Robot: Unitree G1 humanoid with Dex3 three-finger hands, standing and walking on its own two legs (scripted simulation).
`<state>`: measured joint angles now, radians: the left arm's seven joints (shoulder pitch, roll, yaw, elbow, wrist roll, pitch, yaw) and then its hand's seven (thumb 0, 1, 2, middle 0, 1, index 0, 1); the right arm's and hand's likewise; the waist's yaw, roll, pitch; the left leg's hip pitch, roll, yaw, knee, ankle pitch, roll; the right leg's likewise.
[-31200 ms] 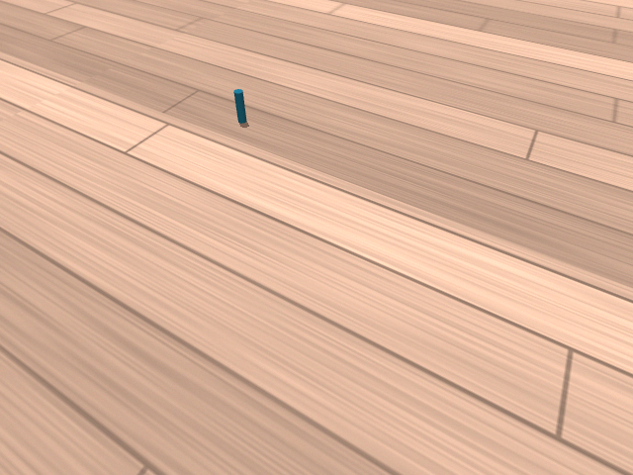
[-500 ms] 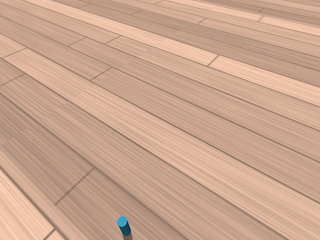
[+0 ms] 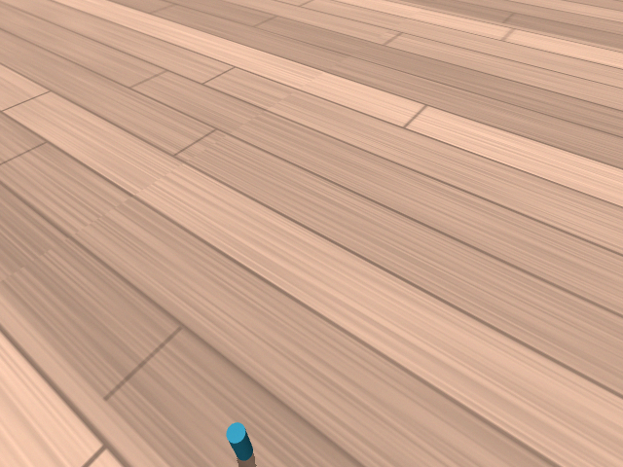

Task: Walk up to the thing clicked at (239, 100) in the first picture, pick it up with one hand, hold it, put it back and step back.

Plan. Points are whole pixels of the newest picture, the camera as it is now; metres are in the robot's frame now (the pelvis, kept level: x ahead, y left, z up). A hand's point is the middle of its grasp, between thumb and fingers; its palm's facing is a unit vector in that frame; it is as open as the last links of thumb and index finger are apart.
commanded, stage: stand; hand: left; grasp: from the side
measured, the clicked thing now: (240, 442) +0.34 +0.20 -0.69
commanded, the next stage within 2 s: step back in 0.14 s
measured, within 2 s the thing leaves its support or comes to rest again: neither
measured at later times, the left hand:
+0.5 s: hand out of the picture +0.09 +0.31 -0.18, palm faces +0.00 -0.93 -0.37, open 7.4 cm
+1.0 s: hand out of the picture -0.06 +0.28 -0.16, palm faces -0.06 -0.92 -0.40, open 7.4 cm
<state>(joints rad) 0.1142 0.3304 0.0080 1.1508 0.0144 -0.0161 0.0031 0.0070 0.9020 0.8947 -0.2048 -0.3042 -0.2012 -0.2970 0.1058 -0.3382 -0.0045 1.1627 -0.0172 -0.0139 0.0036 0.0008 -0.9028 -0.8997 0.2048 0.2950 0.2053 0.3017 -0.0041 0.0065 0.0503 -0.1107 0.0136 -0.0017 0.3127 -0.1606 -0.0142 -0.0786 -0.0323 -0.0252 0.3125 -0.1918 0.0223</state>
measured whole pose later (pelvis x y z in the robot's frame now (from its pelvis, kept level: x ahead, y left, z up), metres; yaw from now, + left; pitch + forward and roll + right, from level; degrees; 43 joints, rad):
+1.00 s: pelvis -0.16 +0.03 -0.02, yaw -4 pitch -2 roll +1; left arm 0.19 0.34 0.07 0.87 0.03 0.04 0.00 0.01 0.90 0.89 -0.21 -0.30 -0.20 -0.30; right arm 0.13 -0.40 -0.05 0.88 0.00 0.05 -0.01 0.00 -0.90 -0.90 0.21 0.30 0.21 0.30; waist 0.01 0.03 0.16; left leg -0.49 -0.12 -0.12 1.07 -0.47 0.00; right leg -0.25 0.00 0.06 0.62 -0.34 -0.01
